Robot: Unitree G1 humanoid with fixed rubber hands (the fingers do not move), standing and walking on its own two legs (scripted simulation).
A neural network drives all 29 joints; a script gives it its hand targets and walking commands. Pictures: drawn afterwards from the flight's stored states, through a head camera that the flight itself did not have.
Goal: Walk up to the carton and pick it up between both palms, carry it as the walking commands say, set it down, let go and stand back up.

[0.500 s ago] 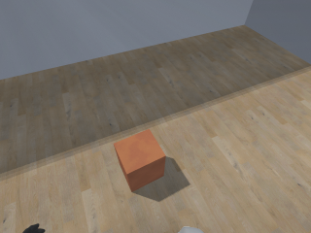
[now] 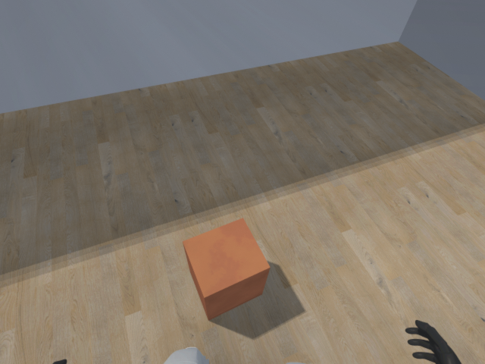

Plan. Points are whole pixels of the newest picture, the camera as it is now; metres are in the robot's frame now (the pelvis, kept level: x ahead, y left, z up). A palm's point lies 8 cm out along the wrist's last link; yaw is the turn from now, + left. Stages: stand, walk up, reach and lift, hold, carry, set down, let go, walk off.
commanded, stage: walk up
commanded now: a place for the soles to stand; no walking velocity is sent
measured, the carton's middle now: (225, 270) +0.50 +0.06 -0.61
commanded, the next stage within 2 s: none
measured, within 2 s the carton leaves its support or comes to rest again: neither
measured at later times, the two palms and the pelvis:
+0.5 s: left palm (55, 339) +0.16 +0.31 -0.06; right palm out of the picture +0.11 -0.35 -0.06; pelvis +0.02 -0.01 +0.03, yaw -1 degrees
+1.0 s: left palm out of the picture +0.09 +0.24 -0.09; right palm out of the picture +0.23 -0.44 -0.07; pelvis +0.07 -0.11 +0.00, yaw +13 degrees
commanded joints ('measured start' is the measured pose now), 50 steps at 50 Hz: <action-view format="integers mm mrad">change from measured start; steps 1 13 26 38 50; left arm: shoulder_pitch -40 -170 -268 -65 -78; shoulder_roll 195 170 174 362 179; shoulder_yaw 36 18 76 156 60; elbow -14 99 -85 -194 -222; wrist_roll -12 -10 77 50 -16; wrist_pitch -10 10 92 74 49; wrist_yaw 1 -2 -89 -66 -18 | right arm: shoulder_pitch -30 -135 211 156 261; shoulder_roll -196 -178 -381 -249 -359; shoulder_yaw -41 -16 -126 -67 -104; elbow -1 128 126 -105 -124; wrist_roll -1 7 -20 -21 -25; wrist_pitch -14 -1 -38 0 -26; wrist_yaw -8 -8 -77 -99 -27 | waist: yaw -19 -17 -70 69 -54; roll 82 12 64 -201 188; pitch -128 -122 -30 -27 -131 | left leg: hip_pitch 177 243 423 -353 296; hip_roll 95 101 381 -52 301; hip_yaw -142 -92 -564 -121 -699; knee -174 -272 -518 404 -331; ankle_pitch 125 192 -275 -291 110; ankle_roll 63 42 246 22 280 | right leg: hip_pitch -42 60 -410 67 -283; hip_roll -79 -87 -86 -387 -22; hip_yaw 113 128 117 530 -3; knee -142 -305 239 -543 252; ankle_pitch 197 241 -80 -467 -290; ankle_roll -93 -74 -39 -243 -15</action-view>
